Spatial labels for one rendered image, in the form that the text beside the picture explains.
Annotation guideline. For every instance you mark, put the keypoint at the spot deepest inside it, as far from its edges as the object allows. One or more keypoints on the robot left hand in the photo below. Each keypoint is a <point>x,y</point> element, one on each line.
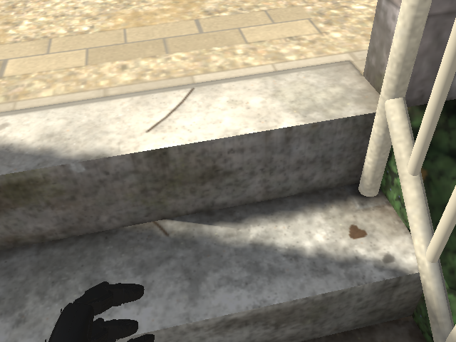
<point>75,324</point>

